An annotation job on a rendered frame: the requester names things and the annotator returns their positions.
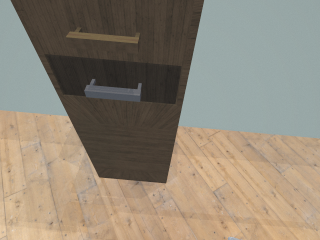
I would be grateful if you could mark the cabinet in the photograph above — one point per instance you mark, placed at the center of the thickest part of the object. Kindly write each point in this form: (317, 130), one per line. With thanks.
(126, 140)

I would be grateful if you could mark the handle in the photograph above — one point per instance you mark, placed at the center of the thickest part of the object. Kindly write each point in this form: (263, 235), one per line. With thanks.
(103, 42)
(113, 93)

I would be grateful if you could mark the drawer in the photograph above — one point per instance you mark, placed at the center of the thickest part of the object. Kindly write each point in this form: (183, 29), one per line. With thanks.
(160, 82)

